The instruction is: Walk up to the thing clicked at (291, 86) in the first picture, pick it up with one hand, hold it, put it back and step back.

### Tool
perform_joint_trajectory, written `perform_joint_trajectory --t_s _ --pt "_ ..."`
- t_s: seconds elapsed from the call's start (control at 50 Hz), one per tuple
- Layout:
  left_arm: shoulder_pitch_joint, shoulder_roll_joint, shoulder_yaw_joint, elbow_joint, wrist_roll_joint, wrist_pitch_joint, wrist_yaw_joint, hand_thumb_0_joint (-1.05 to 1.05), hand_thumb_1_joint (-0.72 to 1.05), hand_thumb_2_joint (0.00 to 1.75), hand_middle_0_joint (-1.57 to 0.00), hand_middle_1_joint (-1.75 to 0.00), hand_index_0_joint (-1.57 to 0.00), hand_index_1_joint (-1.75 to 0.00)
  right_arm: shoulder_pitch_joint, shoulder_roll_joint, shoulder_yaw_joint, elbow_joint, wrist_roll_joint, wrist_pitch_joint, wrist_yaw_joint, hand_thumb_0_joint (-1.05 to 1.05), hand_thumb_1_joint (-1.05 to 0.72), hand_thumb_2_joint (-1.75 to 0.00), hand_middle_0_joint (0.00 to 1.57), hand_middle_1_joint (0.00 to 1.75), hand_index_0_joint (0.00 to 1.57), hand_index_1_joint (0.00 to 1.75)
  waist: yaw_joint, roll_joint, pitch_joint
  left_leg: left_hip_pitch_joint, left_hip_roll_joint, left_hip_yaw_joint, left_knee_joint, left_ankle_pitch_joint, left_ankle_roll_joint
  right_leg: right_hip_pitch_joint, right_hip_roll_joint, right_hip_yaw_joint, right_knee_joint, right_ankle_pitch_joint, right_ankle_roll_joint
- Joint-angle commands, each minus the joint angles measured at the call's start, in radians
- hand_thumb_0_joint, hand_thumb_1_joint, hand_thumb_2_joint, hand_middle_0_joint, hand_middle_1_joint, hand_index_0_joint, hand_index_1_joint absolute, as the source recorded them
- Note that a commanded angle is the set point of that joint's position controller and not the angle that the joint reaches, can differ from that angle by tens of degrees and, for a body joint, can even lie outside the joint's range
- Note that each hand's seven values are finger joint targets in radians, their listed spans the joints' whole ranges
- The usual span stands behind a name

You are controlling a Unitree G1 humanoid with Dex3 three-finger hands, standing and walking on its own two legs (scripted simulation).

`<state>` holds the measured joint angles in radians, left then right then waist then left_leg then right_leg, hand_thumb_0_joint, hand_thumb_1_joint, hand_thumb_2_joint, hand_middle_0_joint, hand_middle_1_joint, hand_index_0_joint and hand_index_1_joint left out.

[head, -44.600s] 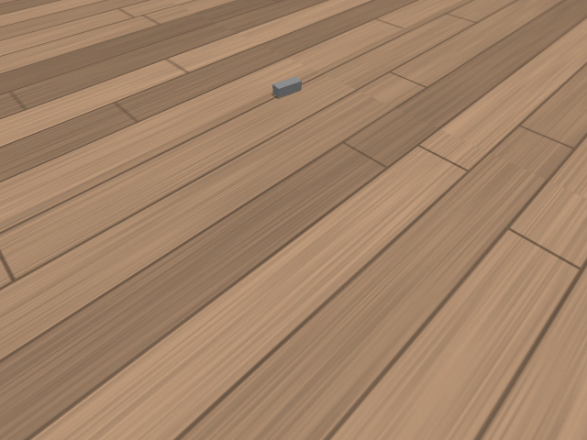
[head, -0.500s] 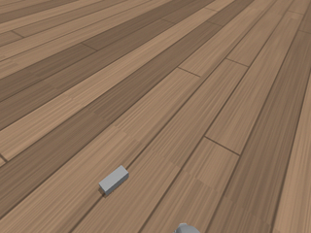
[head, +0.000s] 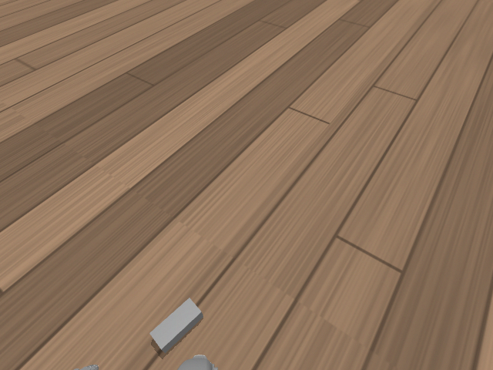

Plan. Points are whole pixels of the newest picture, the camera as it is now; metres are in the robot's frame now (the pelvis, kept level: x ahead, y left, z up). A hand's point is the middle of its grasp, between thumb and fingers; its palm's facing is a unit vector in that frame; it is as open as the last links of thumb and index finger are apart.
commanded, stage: walk up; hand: left
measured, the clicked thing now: (177, 324) +0.40 +0.29 -0.74
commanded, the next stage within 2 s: none
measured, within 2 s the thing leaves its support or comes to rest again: neither
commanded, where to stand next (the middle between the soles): +0.08 +0.06 m, yaw +6 degrees
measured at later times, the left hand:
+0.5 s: hand out of the picture +0.07 +0.26 -0.16, palm faces +0.00 -0.91 -0.41, open 7.4 cm
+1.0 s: hand out of the picture +0.11 +0.26 -0.15, palm faces -0.01 -0.93 -0.38, open 7.4 cm
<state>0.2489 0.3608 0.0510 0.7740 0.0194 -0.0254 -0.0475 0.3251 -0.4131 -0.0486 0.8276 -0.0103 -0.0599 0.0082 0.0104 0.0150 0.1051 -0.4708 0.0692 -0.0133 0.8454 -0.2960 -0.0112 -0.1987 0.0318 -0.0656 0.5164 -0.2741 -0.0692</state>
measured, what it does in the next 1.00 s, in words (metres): steps on the spot: left foot, then right foot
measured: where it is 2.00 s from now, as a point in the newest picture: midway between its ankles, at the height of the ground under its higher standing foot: outside the picture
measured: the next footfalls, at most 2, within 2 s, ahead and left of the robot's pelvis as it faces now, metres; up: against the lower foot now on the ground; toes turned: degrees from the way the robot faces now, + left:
left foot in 0.08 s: +0.10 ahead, +0.12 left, +0.00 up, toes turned +2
right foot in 0.34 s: +0.06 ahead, -0.17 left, +0.00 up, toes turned +1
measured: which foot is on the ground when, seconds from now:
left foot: up 0.00-0.06, down 0.08-1.00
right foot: down 0.00-0.12, up 0.14-0.32, down 0.34-1.00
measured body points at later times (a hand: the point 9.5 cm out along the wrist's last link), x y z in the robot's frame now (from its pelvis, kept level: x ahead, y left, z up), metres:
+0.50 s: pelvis +0.03 -0.02 -0.02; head +0.05 -0.03 +0.43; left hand +0.07 +0.30 -0.13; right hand +0.17 -0.32 -0.13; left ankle +0.08 +0.12 -0.72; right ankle +0.02 -0.17 -0.73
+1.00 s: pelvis +0.03 -0.01 +0.00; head +0.05 +0.00 +0.45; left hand +0.11 +0.31 -0.13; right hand +0.10 -0.31 -0.13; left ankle +0.06 +0.12 -0.73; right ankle +0.02 -0.17 -0.73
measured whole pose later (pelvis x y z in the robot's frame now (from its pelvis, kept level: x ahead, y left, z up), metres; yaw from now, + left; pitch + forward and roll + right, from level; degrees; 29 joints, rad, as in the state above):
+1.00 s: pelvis +0.03 -0.01 +0.00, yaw +2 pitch -2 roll -1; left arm 0.16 0.39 0.00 1.02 0.01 -0.04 0.00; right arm 0.17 -0.36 -0.01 1.05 -0.01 0.02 0.04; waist -0.01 0.00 0.05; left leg -0.29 0.03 -0.01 0.58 -0.26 -0.01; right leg -0.18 -0.06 0.00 0.53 -0.32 0.05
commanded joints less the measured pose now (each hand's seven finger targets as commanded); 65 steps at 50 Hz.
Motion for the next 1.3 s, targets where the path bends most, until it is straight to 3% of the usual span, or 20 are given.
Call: perform_joint_trajectory --t_s 0.0,0.06,0.08,0.1,0.12,0.2,0.3,0.34,0.36,0.38,0.4,0.46,0.52,0.58,0.7,0.76,0.82,0.9,1.0,1.28 --pt "0.002 0.229 0.062 -0.072 -0.003 -0.004 0.025 0.00 0.90 0.90 -0.20 -0.30 -0.20 -0.30 0.068 -0.122 -0.041 -0.023 -0.006 -0.025 -0.031 0.00 -0.90 -0.90 0.20 0.30 0.20 0.30 0.015 -0.133 -0.101 0.194 -0.043 0.084 -0.183 0.152 0.004 -0.064 -0.238 0.116 0.001 0.592 -0.153" --pt "-0.045 0.188 0.032 -0.084 -0.029 0.015 0.036 0.00 0.90 0.90 -0.20 -0.30 -0.20 -0.30 0.103 -0.179 -0.059 -0.012 -0.020 -0.032 -0.046 0.00 -0.90 -0.90 0.20 0.30 0.20 0.30 -0.051 0.037 -0.147 0.372 -0.002 -0.003 -0.388 0.395 0.064 -0.167 -0.150 0.076 0.216 0.304 -0.043" --pt "0.007 0.147 0.020 -0.070 -0.042 0.020 0.037 0.00 0.90 0.90 -0.20 -0.30 -0.20 -0.30 0.071 -0.255 -0.072 -0.040 -0.028 -0.035 -0.049 0.00 -0.90 -0.90 0.20 0.30 0.20 0.30 -0.028 0.181 -0.182 0.391 0.217 -0.294 -0.428 0.517 0.148 -0.225 -0.036 0.046 0.339 0.058 0.023" --pt "0.065 0.172 0.030 -0.033 -0.048 0.040 0.046 0.00 0.90 0.90 -0.20 -0.30 -0.20 -0.30 0.006 -0.256 -0.063 -0.069 -0.017 -0.031 -0.050 0.00 -0.90 -0.90 0.20 0.30 0.20 0.30 0.004 0.147 -0.196 0.325 0.324 -0.440 -0.468 0.480 0.255 -0.192 0.006 0.114 0.448 -0.327 0.036" --pt "0.098 0.209 0.036 -0.004 -0.044 0.052 0.057 0.00 0.90 0.90 -0.20 -0.30 -0.20 -0.30 -0.044 -0.267 -0.061 -0.074 -0.005 -0.027 -0.052 0.00 -0.90 -0.90 0.20 0.30 0.20 0.30 0.010 0.158 -0.201 0.323 0.387 -0.494 -0.447 0.465 0.353 -0.183 -0.040 0.158 0.546 -0.386 0.048" --pt "0.035 0.218 0.041 0.047 -0.040 0.046 0.047 0.00 0.90 0.90 -0.20 -0.30 -0.20 -0.30 -0.126 -0.215 -0.036 -0.063 -0.007 -0.008 -0.052 0.00 -0.90 -0.90 0.20 0.30 0.20 0.30 0.014 0.158 -0.173 0.199 0.202 -0.177 -0.400 0.410 0.223 -0.114 -0.056 0.158 0.439 -0.295 0.035" --pt "0.112 0.196 0.032 0.139 -0.032 0.010 0.060 0.00 0.90 0.90 -0.20 -0.30 -0.20 -0.30 -0.193 -0.222 -0.034 -0.054 -0.005 0.039 -0.025 0.00 -0.90 -0.90 0.20 0.30 0.20 0.30 0.035 0.192 -0.202 0.206 0.129 -0.085 -0.254 0.300 0.174 0.005 -0.029 0.019 0.024 -0.036 0.072" --pt "0.088 0.249 0.043 0.145 -0.009 -0.011 0.076 0.00 0.90 0.90 -0.20 -0.30 -0.20 -0.30 -0.203 -0.183 -0.028 -0.058 0.007 0.061 -0.013 0.00 -0.90 -0.90 0.20 0.30 0.20 0.30 0.028 0.085 -0.166 0.110 0.079 -0.054 -0.166 0.219 0.112 0.044 -0.070 0.107 -0.052 0.077 0.055" --pt "0.057 0.311 0.055 0.130 0.005 -0.021 0.082 0.00 0.90 0.90 -0.20 -0.30 -0.20 -0.30 -0.210 -0.149 -0.024 -0.064 0.012 0.067 -0.009 0.00 -0.90 -0.90 0.20 0.30 0.20 0.30 0.013 -0.062 -0.119 0.012 0.008 -0.021 -0.087 0.101 0.060 -0.012 -0.227 0.345 -0.105 0.064 -0.006" --pt "-0.026 0.410 0.070 0.111 0.004 -0.016 0.084 0.00 0.90 0.90 -0.20 -0.30 -0.20 -0.30 -0.233 -0.165 -0.038 -0.058 0.006 0.079 -0.014 0.00 -0.90 -0.90 0.20 0.30 0.20 0.30 0.006 -0.204 -0.074 0.041 -0.051 -0.020 0.026 -0.215 0.040 -0.178 -0.394 0.514 -0.161 0.038 -0.140" --pt "-0.093 0.409 0.069 0.087 0.009 -0.019 0.084 0.00 0.90 0.90 -0.20 -0.30 -0.20 -0.30 -0.229 -0.194 -0.055 -0.040 -0.003 0.084 -0.012 0.00 -0.90 -0.90 0.20 0.30 0.20 0.30 -0.015 -0.203 -0.017 0.095 -0.015 -0.055 0.108 -0.228 0.030 -0.278 -0.433 0.540 -0.171 0.039 -0.190" --pt "-0.142 0.303 0.043 0.094 0.003 -0.030 0.085 0.00 0.90 0.90 -0.20 -0.30 -0.20 -0.30 -0.205 -0.150 -0.048 0.001 0.012 0.070 0.007 0.00 -0.90 -0.90 0.20 0.30 0.20 0.30 -0.055 -0.155 -0.015 0.117 -0.026 -0.010 -0.078 -0.070 0.054 -0.182 -0.285 0.270 -0.045 0.260 -0.087" --pt "-0.089 0.276 0.034 0.101 -0.008 -0.033 0.081 0.00 0.90 0.90 -0.20 -0.30 -0.20 -0.30 -0.182 -0.168 -0.051 0.024 0.006 0.051 0.004 0.00 -0.90 -0.90 0.20 0.30 0.20 0.30 -0.024 -0.124 -0.136 0.290 0.011 -0.019 -0.237 0.392 0.086 -0.112 -0.177 0.147 0.116 0.405 0.005" --pt "-0.014 0.217 0.014 0.123 -0.014 -0.033 0.077 0.00 0.90 0.90 -0.20 -0.30 -0.20 -0.30 -0.189 -0.222 -0.065 0.039 0.003 0.036 0.006 0.00 -0.90 -0.90 0.20 0.30 0.20 0.30 0.000 0.009 -0.244 0.333 0.156 -0.240 -0.320 0.234 0.195 -0.116 -0.072 0.064 0.199 -0.022 0.049" --pt "-0.064 0.327 0.031 0.144 0.005 -0.044 0.073 0.00 0.90 0.90 -0.20 -0.30 -0.20 -0.30 -0.257 -0.173 -0.031 0.068 -0.003 0.062 0.018 0.00 -0.90 -0.90 0.20 0.30 0.20 0.30 -0.004 -0.059 -0.088 0.120 -0.043 -0.021 -0.214 -0.104 0.044 -0.085 -0.273 0.339 -0.118 -0.199 -0.073" --pt "-0.147 0.282 0.014 0.130 0.002 -0.037 0.069 0.00 0.90 0.90 -0.20 -0.30 -0.20 -0.30 -0.211 -0.189 -0.036 0.109 -0.004 0.050 0.022 0.00 -0.90 -0.90 0.20 0.30 0.20 0.30 -0.038 -0.020 -0.049 0.226 0.012 -0.113 -0.375 -0.057 0.074 -0.186 -0.174 0.174 -0.050 -0.129 -0.006" --pt "-0.084 0.240 0.004 0.174 -0.006 -0.035 0.067 0.00 0.90 0.90 -0.20 -0.30 -0.20 -0.30 -0.244 -0.216 -0.030 0.113 0.000 0.043 0.023 0.00 -0.90 -0.90 0.20 0.30 0.20 0.30 0.014 0.047 -0.048 0.160 0.120 -0.263 -0.488 -0.097 0.134 -0.085 -0.070 0.067 0.016 -0.136 0.041" --pt "-0.076 0.261 0.010 0.203 -0.006 -0.042 0.066 0.00 0.90 0.90 -0.20 -0.30 -0.20 -0.30 -0.251 -0.179 -0.017 0.130 0.004 0.043 0.018 0.00 -0.90 -0.90 0.20 0.30 0.20 0.30 0.011 0.009 -0.088 0.144 0.034 -0.123 -0.418 0.029 0.069 0.038 -0.133 0.142 -0.095 -0.004 0.016" --pt "-0.112 0.248 0.000 0.215 -0.016 -0.040 0.072 0.00 0.90 0.90 -0.20 -0.30 -0.20 -0.30 -0.233 -0.181 -0.020 0.165 0.006 0.038 0.010 0.00 -0.90 -0.90 0.20 0.30 0.20 0.30 -0.002 0.047 -0.166 0.269 0.045 -0.100 -0.395 0.282 0.072 0.053 -0.130 0.088 -0.071 0.169 0.036" --pt "-0.167 0.250 -0.004 0.255 -0.006 -0.032 0.073 0.00 0.90 0.90 -0.20 -0.30 -0.20 -0.30 -0.288 -0.167 -0.022 0.191 0.006 0.058 0.008 0.00 -0.90 -0.90 0.20 0.30 0.20 0.30 -0.013 -0.015 -0.119 0.297 0.024 -0.066 -0.409 0.239 0.063 0.033 -0.155 0.093 -0.136 0.167 0.039"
